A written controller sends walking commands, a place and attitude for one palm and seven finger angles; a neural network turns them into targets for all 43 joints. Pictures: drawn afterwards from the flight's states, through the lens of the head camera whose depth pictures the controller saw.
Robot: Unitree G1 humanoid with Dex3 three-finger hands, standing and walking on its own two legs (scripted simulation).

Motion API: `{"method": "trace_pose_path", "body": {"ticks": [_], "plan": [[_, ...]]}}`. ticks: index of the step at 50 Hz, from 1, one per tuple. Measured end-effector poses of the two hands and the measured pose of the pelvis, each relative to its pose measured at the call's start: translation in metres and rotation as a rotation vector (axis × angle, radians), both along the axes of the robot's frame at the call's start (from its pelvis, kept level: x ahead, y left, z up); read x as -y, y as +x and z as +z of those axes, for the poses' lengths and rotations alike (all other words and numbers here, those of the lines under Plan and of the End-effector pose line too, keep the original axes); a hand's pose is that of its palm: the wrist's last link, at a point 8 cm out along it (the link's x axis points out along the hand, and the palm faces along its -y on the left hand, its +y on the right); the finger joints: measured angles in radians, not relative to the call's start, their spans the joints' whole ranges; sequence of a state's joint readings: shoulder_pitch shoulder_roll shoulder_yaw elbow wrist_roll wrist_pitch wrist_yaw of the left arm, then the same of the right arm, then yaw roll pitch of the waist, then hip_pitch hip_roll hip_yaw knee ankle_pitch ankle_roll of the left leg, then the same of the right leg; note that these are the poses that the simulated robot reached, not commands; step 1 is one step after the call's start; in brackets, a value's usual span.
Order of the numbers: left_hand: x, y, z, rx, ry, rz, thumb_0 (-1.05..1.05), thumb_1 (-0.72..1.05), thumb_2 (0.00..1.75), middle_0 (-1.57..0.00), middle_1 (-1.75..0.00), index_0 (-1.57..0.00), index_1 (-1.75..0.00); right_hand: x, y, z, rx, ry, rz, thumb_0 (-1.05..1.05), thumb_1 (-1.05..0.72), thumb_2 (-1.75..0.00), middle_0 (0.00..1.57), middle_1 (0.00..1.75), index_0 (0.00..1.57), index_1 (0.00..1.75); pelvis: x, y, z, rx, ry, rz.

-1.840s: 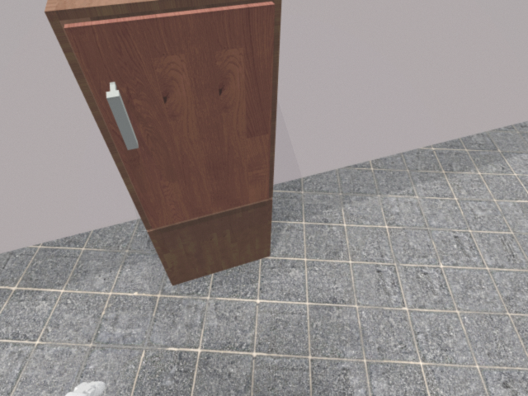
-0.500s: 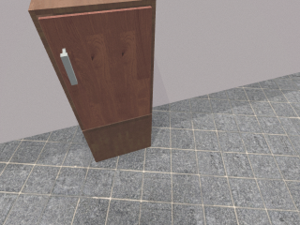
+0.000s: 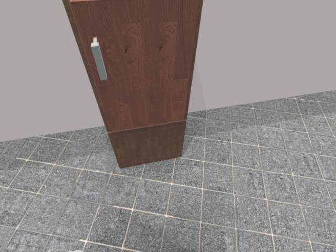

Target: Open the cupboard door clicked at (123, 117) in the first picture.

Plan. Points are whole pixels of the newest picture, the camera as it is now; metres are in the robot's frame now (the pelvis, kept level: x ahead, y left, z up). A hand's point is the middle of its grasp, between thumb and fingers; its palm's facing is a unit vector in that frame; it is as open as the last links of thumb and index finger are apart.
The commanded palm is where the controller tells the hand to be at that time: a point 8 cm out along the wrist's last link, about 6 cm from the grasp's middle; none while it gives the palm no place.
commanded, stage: turn to face it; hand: left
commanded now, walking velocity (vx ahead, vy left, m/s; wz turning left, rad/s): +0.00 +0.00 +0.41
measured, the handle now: (99, 59) +0.67 +0.27 +0.08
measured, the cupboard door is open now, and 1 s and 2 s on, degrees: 0 0 0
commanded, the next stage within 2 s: take the last steps up to it in 0.42 s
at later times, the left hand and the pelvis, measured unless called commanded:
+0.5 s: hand out of the picture +0.01 +0.18 -0.16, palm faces +0.19 -0.94 -0.27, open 7.4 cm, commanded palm none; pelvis -0.02 -0.02 +0.00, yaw +10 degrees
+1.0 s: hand out of the picture -0.09 +0.13 -0.17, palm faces +0.28 -0.95 -0.10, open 7.4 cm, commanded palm none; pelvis +0.03 -0.01 +0.01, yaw +12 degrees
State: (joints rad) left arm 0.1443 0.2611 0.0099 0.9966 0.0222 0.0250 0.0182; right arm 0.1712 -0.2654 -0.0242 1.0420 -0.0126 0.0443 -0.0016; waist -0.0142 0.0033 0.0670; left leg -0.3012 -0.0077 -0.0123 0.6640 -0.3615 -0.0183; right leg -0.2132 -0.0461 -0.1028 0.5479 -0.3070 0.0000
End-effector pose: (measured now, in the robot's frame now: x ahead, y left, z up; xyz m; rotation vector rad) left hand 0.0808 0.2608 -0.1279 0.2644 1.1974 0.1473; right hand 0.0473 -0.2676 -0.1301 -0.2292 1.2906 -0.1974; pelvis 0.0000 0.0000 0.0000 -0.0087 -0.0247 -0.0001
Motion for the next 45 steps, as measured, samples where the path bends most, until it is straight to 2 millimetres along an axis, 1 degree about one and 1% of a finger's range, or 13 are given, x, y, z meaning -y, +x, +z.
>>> {"method": "trace_pose_path", "body": {"ticks": [5, 9, 12, 15, 18, 21, 24, 26, 29, 33, 38, 42, 45], "plan": [[-0.008, -0.028, -0.021, -0.030, -0.048, 0.077, 0.00, 0.90, 0.90, -0.20, -0.30, -0.20, -0.30, -0.030, -0.003, -0.005, -0.008, 0.015, 0.043, 0.00, -0.91, -0.90, 0.20, 0.29, 0.20, 0.30, -0.015, -0.004, -0.009, 0.006, 0.011, 0.055], [-0.010, -0.049, -0.017, -0.078, -0.059, 0.123, 0.00, 0.91, 0.90, -0.20, -0.29, -0.20, -0.30, -0.048, -0.011, 0.000, -0.031, 0.036, 0.059, 0.00, -0.91, -0.90, 0.21, 0.30, 0.21, 0.30, -0.018, -0.007, -0.001, -0.010, 0.010, 0.077], [-0.009, -0.061, -0.010, -0.092, -0.063, 0.151, 0.00, 0.91, 0.90, -0.20, -0.29, -0.20, -0.30, -0.055, -0.014, 0.003, -0.047, 0.049, 0.068, 0.00, -0.91, -0.90, 0.21, 0.30, 0.21, 0.30, -0.017, -0.009, 0.006, -0.022, 0.004, 0.095], [-0.006, -0.070, -0.005, -0.101, -0.059, 0.174, 0.00, 0.91, 0.90, -0.20, -0.29, -0.20, -0.30, -0.055, -0.013, 0.004, -0.047, 0.058, 0.073, 0.00, -0.91, -0.90, 0.21, 0.30, 0.21, 0.30, -0.014, -0.010, 0.009, -0.028, 0.000, 0.112], [0.001, -0.076, -0.002, -0.099, -0.050, 0.193, 0.00, 0.91, 0.90, -0.20, -0.29, -0.20, -0.30, -0.048, -0.011, 0.001, -0.044, 0.066, 0.082, 0.00, -0.91, -0.90, 0.21, 0.30, 0.21, 0.30, -0.007, -0.012, 0.009, -0.030, 0.003, 0.132], [0.012, -0.078, 0.002, -0.076, -0.038, 0.213, 0.00, 0.91, 0.90, -0.20, -0.29, -0.20, -0.30, -0.037, -0.007, -0.005, -0.042, 0.076, 0.098, 0.00, -0.91, -0.90, 0.21, 0.30, 0.21, 0.30, 0.004, -0.014, 0.007, -0.030, 0.011, 0.155], [0.026, -0.084, 0.003, -0.039, -0.017, 0.233, 0.00, 0.91, 0.90, -0.20, -0.29, -0.20, -0.30, -0.021, 0.000, -0.016, -0.033, 0.091, 0.113, 0.00, -0.91, -0.90, 0.21, 0.30, 0.21, 0.30, 0.018, -0.015, 0.001, -0.028, 0.029, 0.173], [0.037, -0.091, 0.006, -0.027, -0.011, 0.247, 0.00, 0.91, 0.90, -0.20, -0.29, -0.20, -0.30, -0.013, 0.006, -0.018, -0.029, 0.095, 0.126, 0.00, -0.91, -0.90, 0.21, 0.30, 0.21, 0.30, 0.024, -0.017, 0.001, -0.017, 0.025, 0.190], [0.051, -0.106, 0.011, -0.026, -0.019, 0.276, 0.00, 0.91, 0.90, -0.20, -0.29, -0.20, -0.30, -0.004, 0.017, -0.014, -0.019, 0.093, 0.151, 0.00, -0.91, -0.90, 0.20, 0.29, 0.20, 0.30, 0.031, -0.018, 0.006, -0.008, 0.033, 0.208], [0.068, -0.127, 0.010, -0.054, -0.050, 0.311, 0.00, 0.91, 0.90, -0.20, -0.29, -0.20, -0.30, 0.002, 0.030, -0.007, 0.006, 0.087, 0.184, 0.00, -0.91, -0.90, 0.20, 0.29, 0.20, 0.30, 0.035, -0.014, 0.010, -0.003, 0.030, 0.229], [0.087, -0.158, 0.001, -0.124, -0.114, 0.365, 0.00, 0.91, 0.90, -0.20, -0.29, -0.20, -0.30, -0.006, 0.044, 0.000, 0.002, 0.076, 0.226, 0.00, -0.91, -0.90, 0.20, 0.29, 0.20, 0.30, 0.033, -0.006, 0.012, -0.015, 0.021, 0.242], [0.096, -0.188, -0.008, -0.223, -0.172, 0.418, 0.00, 0.91, 0.90, -0.20, -0.29, -0.20, -0.30, -0.025, 0.061, 0.004, 0.015, 0.064, 0.262, 0.00, -0.91, -0.90, 0.20, 0.29, 0.20, 0.30, 0.022, 0.003, 0.009, -0.024, 0.007, 0.244], [0.097, -0.205, -0.020, -0.310, -0.213, 0.441, 0.00, 0.91, 0.90, -0.20, -0.29, -0.20, -0.30, -0.042, 0.070, 0.001, 0.048, 0.053, 0.266, 0.00, -0.91, -0.90, 0.20, 0.29, 0.20, 0.30, 0.012, 0.011, 0.001, -0.023, -0.005, 0.238]]}}
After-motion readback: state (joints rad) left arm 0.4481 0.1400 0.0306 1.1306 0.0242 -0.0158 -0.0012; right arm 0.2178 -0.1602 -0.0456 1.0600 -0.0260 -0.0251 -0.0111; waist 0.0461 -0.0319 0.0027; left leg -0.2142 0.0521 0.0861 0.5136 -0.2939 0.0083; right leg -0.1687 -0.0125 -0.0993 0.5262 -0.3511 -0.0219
